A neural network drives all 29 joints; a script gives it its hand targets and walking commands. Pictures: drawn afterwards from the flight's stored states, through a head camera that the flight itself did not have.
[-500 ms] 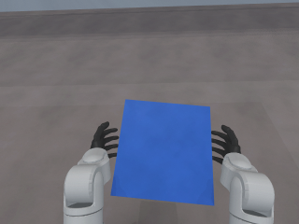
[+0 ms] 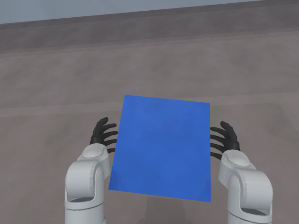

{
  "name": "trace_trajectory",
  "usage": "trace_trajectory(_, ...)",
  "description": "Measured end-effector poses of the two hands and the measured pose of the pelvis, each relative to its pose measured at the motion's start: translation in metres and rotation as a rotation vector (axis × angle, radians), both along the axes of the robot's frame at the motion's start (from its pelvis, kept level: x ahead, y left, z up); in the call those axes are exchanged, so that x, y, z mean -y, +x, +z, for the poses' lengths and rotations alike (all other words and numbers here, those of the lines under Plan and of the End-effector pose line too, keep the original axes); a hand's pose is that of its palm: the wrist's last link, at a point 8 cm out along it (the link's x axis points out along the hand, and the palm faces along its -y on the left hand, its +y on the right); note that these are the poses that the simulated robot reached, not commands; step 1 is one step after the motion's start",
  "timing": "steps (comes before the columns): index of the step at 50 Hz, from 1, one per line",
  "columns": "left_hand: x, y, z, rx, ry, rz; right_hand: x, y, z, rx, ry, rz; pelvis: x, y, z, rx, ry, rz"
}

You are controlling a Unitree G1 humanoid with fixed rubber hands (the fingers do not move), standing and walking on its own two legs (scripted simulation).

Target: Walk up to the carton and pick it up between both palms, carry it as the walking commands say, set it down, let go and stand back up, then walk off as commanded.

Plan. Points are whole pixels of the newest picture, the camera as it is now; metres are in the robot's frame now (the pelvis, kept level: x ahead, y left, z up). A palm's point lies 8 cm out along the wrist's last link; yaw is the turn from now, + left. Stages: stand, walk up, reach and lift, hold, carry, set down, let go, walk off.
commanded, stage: carry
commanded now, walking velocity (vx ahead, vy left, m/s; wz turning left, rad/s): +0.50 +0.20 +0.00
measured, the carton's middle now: (161, 149) +0.33 -0.01 +0.00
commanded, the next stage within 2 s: none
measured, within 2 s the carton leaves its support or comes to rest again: neither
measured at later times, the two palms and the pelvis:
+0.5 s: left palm (72, 85) +0.55 +0.30 +0.07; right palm (157, 82) +0.54 +0.00 +0.08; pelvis +0.27 +0.16 +0.01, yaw -2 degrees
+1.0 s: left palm (65, 43) +0.82 +0.40 +0.09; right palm (132, 37) +0.84 +0.10 +0.09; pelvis +0.57 +0.24 +0.01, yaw +1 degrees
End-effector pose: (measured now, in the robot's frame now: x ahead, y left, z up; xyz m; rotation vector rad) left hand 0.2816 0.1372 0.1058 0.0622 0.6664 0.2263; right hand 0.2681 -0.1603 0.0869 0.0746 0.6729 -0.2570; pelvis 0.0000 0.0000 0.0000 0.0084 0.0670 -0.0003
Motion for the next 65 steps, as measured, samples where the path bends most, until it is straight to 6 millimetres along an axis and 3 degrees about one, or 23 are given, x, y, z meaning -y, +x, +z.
trace_trajectory(7, -0.035, 0.061, -0.007, -0.072, -0.067, 0.023, -0.034, 0.075, 0.011, -0.066, -0.058, 0.032, -0.026, 0.075, 0.016, 0.000, 0.043, -0.004)
trace_trajectory(11, -0.061, 0.111, -0.007, -0.036, -0.077, -0.001, -0.059, 0.122, 0.009, -0.029, -0.048, 0.005, -0.058, 0.123, 0.007, 0.013, 0.037, -0.012)
trace_trajectory(16, -0.105, 0.190, -0.020, 0.024, -0.085, -0.019, -0.104, 0.184, 0.001, 0.024, -0.077, -0.018, -0.107, 0.191, -0.016, 0.023, 0.034, -0.019)
trace_trajectory(22, -0.147, 0.246, -0.034, -0.091, -0.112, -0.003, -0.147, 0.240, -0.004, -0.099, -0.110, -0.003, -0.143, 0.245, 0.001, 0.003, -0.031, -0.046)
trace_trajectory(30, -0.177, 0.327, -0.023, -0.063, -0.080, -0.020, -0.176, 0.320, -0.004, -0.075, -0.068, -0.017, -0.178, 0.324, 0.005, 0.004, -0.032, -0.024)
trace_trajectory(37, -0.195, 0.417, -0.004, 0.037, -0.043, -0.032, -0.195, 0.405, 0.002, 0.024, -0.032, -0.023, -0.200, 0.417, -0.008, 0.002, -0.040, -0.008)
trace_trajectory(41, -0.206, 0.465, -0.009, 0.032, -0.038, -0.018, -0.207, 0.461, -0.002, 0.015, -0.045, -0.009, -0.206, 0.470, -0.015, 0.006, -0.039, 0.037)
trace_trajectory(48, -0.254, 0.519, -0.018, -0.078, -0.067, 0.077, -0.253, 0.545, 0.002, -0.088, -0.062, 0.088, -0.230, 0.546, 0.004, 0.017, 0.000, 0.013)
trace_trajectory(53, -0.285, 0.587, -0.013, -0.064, -0.059, 0.035, -0.283, 0.606, -0.003, -0.072, -0.042, 0.047, -0.273, 0.612, 0.004, 0.038, 0.029, 0.013)
trace_trajectory(58, -0.328, 0.683, -0.017, 0.042, -0.052, -0.032, -0.327, 0.678, -0.007, 0.035, -0.039, -0.029, -0.334, 0.688, -0.023, 0.038, 0.023, -0.019)
trace_trajectory(60, -0.346, 0.716, -0.023, 0.042, -0.081, -0.021, -0.346, 0.705, -0.007, 0.023, -0.076, -0.030, -0.351, 0.710, -0.023, 0.036, 0.034, -0.012)
trace_trajectory(65, -0.382, 0.764, -0.040, -0.075, -0.127, -0.001, -0.382, 0.755, -0.007, -0.103, -0.121, -0.010, -0.379, 0.757, -0.004, 0.011, -0.019, -0.053)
